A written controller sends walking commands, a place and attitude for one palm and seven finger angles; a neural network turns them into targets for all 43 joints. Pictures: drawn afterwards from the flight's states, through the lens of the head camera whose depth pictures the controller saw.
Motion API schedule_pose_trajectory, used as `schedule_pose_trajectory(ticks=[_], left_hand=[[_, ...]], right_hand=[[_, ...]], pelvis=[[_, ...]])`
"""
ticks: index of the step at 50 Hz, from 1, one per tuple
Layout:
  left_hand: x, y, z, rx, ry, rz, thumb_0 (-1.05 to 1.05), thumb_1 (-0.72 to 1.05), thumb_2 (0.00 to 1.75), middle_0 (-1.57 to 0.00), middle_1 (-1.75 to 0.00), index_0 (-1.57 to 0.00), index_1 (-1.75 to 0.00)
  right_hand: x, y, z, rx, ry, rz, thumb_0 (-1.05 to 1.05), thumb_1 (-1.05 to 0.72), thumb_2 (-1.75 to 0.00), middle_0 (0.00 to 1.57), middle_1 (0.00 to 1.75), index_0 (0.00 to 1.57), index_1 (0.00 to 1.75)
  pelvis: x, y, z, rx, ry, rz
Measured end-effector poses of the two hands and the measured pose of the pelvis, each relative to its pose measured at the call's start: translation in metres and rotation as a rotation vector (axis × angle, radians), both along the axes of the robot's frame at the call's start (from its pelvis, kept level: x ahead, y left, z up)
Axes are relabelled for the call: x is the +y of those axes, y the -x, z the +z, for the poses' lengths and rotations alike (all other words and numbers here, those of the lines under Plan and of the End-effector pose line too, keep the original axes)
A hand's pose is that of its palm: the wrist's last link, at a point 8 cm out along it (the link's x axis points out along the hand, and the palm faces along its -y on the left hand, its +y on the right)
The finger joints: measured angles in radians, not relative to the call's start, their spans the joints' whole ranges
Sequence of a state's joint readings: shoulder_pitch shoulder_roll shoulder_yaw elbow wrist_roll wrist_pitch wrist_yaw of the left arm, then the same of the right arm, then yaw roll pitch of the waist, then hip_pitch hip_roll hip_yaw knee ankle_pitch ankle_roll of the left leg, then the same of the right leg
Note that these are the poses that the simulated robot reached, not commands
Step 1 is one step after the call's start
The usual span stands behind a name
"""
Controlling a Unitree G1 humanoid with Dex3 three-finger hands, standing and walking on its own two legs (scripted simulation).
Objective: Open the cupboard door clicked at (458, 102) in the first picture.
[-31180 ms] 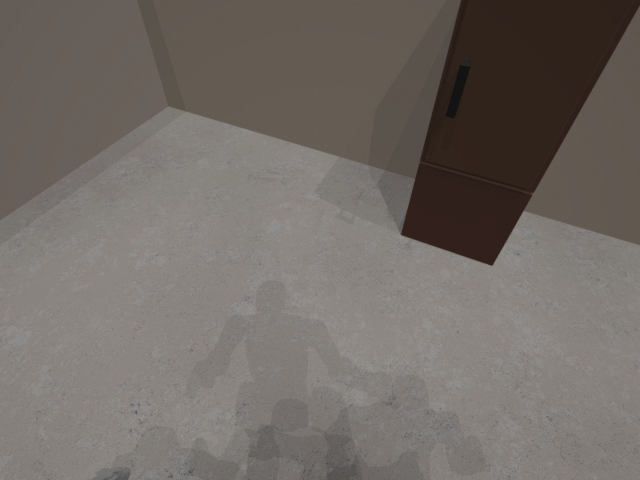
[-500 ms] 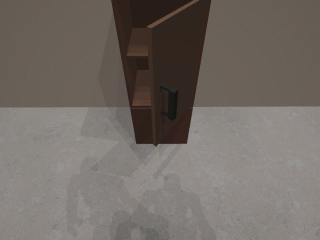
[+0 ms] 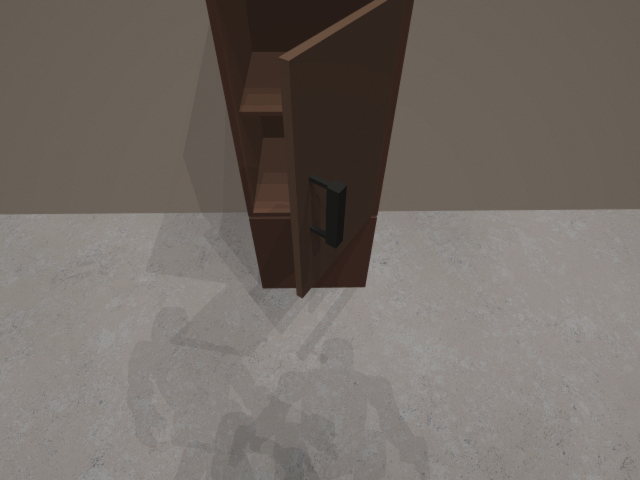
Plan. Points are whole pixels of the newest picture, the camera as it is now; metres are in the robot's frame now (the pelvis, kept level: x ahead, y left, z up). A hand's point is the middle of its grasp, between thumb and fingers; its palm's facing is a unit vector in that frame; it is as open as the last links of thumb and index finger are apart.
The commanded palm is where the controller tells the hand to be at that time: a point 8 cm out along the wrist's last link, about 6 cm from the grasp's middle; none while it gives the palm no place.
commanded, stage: look to check the result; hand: left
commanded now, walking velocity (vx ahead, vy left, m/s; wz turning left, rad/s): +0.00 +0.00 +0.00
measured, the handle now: (325, 211) +0.59 +0.03 -0.06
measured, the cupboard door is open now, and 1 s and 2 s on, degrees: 54 54 54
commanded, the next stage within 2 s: walk to a spot facing it in 0.34 s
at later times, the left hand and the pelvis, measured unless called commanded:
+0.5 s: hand out of the picture +0.05 +0.20 -0.17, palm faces +0.00 -0.96 -0.27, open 7.4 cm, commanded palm none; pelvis +0.02 -0.01 +0.00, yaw +0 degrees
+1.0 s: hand out of the picture +0.08 +0.16 -0.17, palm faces -0.16 -0.94 -0.29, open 7.4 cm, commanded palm none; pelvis -0.01 -0.04 -0.02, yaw -13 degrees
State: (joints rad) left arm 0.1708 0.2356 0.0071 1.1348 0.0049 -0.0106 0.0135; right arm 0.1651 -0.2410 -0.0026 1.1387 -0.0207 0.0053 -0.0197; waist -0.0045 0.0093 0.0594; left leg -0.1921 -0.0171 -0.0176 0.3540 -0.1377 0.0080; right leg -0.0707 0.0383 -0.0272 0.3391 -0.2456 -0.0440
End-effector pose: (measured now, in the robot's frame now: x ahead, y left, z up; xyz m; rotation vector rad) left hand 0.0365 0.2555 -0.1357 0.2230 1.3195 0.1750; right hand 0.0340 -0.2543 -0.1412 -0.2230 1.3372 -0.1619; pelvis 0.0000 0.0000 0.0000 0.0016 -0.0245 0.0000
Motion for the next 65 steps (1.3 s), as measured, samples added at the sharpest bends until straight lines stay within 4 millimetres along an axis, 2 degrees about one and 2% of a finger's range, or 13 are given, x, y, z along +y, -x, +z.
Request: schedule_pose_trajectory(ticks=[11, 21, 28, 33, 39, 46, 49, 57, 65], left_hand=[[0.004, 0.011, 0.002, 0.058, -0.021, 0.019, 0.01, 0.9, 0.9, -0.2, -0.3, -0.2, -0.3], [-0.003, -0.004, 0.002, 0.032, -0.014, 0.009, 0.01, 0.9, 0.9, -0.2, -0.3, -0.2, -0.3], [-0.011, -0.014, -0.001, 0.021, -0.004, 0.001, 0.01, 0.9, 0.9, -0.2, -0.3, -0.2, -0.3], [-0.018, -0.017, -0.007, 0.045, 0.014, -0.019, 0.01, 0.9, 0.9, -0.2, -0.3, -0.2, -0.3], [-0.024, -0.027, -0.015, 0.051, 0.024, -0.071, 0.01, 0.9, 0.9, -0.2, -0.3, -0.2, -0.3], [-0.039, -0.047, -0.012, -0.002, -0.012, -0.148, 0.01, 0.9, 0.9, -0.2, -0.3, -0.2, -0.3], [-0.045, -0.047, -0.005, -0.012, -0.03, -0.161, 0.01, 0.9, 0.9, -0.2, -0.3, -0.2, -0.3], [-0.058, -0.049, 0.009, 0.031, -0.037, -0.238, 0.01, 0.9, 0.9, -0.2, -0.3, -0.2, -0.3], [-0.056, -0.067, 0.004, 0.035, -0.009, -0.311, 0.01, 0.9, 0.9, -0.2, -0.3, -0.2, -0.3]], right_hand=[[-0.005, -0.009, -0.001, 0.017, 0.002, 0.006, 0.0, -0.91, -0.9, 0.2, 0.3, 0.2, 0.3], [-0.007, -0.024, 0.0, -0.011, 0.002, 0.009, 0.0, -0.91, -0.9, 0.2, 0.3, 0.2, 0.3], [-0.007, -0.027, -0.001, -0.019, 0.002, -0.008, 0.0, -0.91, -0.9, 0.2, 0.3, 0.2, 0.3], [-0.002, -0.017, -0.005, -0.03, -0.005, -0.074, 0.0, -0.91, -0.9, 0.2, 0.3, 0.2, 0.3], [-0.003, 0.01, -0.012, -0.026, -0.006, -0.157, 0.0, -0.91, -0.9, 0.2, 0.3, 0.2, 0.3], [-0.022, 0.046, -0.033, -0.002, -0.031, -0.223, 0.0, -0.91, -0.9, 0.2, 0.3, 0.2, 0.3], [-0.032, 0.05, -0.029, 0.01, -0.033, -0.25, 0.0, -0.91, -0.9, 0.2, 0.3, 0.2, 0.3], [-0.05, 0.027, -0.004, -0.125, -0.011, -0.326, 0.0, -0.91, -0.9, 0.2, 0.3, 0.2, 0.3], [-0.048, 0.0, 0.013, -0.241, 0.022, -0.367, 0.0, -0.91, -0.9, 0.2, 0.3, 0.2, 0.3]], pelvis=[[-0.003, -0.009, 0.0, 0.004, -0.004, -0.002], [-0.006, -0.016, 0.001, 0.004, -0.006, -0.005], [-0.008, -0.019, 0.0, 0.012, -0.006, -0.025], [-0.009, -0.019, -0.005, 0.013, -0.003, -0.076], [-0.012, -0.012, -0.013, 0.019, -0.017, -0.136], [-0.028, 0.003, -0.025, 0.014, -0.035, -0.209], [-0.034, 0.006, -0.019, 0.014, -0.035, -0.222], [-0.04, 0.007, -0.003, 0.033, -0.057, -0.331], [-0.028, 0.003, -0.002, 0.046, -0.052, -0.428]])
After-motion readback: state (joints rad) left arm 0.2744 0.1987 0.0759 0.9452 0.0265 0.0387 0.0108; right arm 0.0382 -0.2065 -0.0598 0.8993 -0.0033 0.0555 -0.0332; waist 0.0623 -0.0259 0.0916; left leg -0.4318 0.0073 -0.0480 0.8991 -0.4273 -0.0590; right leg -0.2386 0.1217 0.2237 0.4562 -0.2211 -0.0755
